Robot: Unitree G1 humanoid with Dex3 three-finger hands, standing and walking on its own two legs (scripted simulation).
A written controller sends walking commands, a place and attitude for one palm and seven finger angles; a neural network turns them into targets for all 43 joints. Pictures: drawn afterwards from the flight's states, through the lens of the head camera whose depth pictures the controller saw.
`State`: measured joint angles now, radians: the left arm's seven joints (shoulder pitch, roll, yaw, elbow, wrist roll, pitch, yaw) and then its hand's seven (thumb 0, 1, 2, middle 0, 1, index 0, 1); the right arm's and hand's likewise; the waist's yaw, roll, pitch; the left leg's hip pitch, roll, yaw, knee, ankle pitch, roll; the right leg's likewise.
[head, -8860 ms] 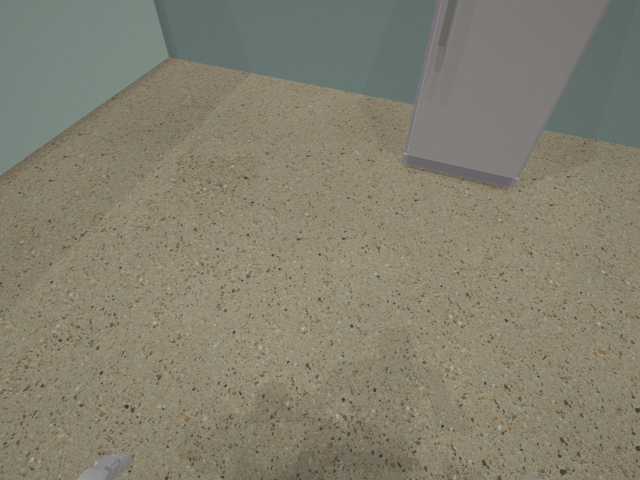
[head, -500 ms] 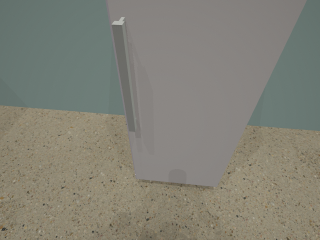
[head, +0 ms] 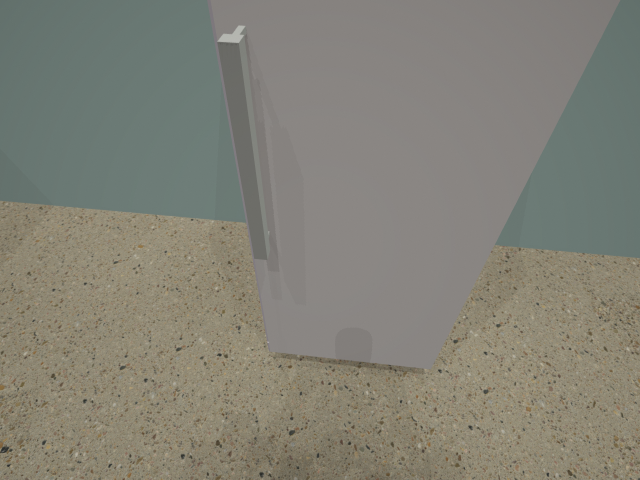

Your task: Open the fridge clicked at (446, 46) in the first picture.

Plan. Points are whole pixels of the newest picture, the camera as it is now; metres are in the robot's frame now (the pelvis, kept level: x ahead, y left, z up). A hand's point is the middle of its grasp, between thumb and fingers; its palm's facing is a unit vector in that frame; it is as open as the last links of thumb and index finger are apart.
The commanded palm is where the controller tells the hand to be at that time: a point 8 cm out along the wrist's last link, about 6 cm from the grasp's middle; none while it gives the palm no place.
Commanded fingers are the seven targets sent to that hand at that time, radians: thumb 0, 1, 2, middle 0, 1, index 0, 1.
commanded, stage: look again from close up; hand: left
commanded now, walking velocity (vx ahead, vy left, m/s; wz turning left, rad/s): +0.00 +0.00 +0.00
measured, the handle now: (253, 163) +0.59 +0.15 +0.08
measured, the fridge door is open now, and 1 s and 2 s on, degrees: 0 0 0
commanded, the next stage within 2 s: none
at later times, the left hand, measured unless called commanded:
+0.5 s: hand out of the picture -0.01 +0.17 -0.18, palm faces +0.03 -0.98 -0.18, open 7.4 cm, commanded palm none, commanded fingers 0.00 0.90 0.90 -0.20 -0.30 -0.20 -0.30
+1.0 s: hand out of the picture -0.01 +0.17 -0.18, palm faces +0.04 -0.98 -0.18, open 7.4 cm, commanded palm none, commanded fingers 0.00 0.90 0.90 -0.20 -0.30 -0.20 -0.30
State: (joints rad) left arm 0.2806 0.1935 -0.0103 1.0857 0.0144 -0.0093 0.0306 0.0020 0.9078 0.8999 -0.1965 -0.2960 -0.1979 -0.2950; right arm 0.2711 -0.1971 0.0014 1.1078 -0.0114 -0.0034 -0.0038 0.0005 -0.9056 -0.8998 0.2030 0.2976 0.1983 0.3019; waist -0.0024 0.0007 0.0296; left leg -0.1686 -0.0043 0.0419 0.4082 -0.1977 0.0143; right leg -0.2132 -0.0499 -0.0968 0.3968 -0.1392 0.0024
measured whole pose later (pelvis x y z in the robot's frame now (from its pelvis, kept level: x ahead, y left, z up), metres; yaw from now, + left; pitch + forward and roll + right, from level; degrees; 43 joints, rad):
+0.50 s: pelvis +0.01 +0.00 +0.00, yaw -1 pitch -2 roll +0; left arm 0.34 0.13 0.00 1.10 0.02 -0.01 0.04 0.00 0.91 0.90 -0.20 -0.30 -0.20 -0.29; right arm 0.32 -0.13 -0.01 1.12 -0.01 0.00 -0.02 0.00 -0.91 -0.90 0.20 0.30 0.20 0.30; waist 0.00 0.00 0.03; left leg -0.17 0.00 0.05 0.43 -0.22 0.02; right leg -0.22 -0.05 -0.09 0.41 -0.15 0.01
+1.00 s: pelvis +0.01 +0.01 +0.00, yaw -1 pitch -2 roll +0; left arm 0.35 0.12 0.00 1.10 0.02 -0.01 0.04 0.00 0.91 0.90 -0.19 -0.30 -0.20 -0.29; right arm 0.33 -0.12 -0.01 1.11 -0.01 -0.01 -0.02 0.00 -0.91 -0.90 0.20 0.30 0.20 0.30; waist 0.00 0.00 0.02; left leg -0.18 -0.01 0.06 0.43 -0.22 0.03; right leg -0.23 -0.06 -0.08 0.42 -0.15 0.01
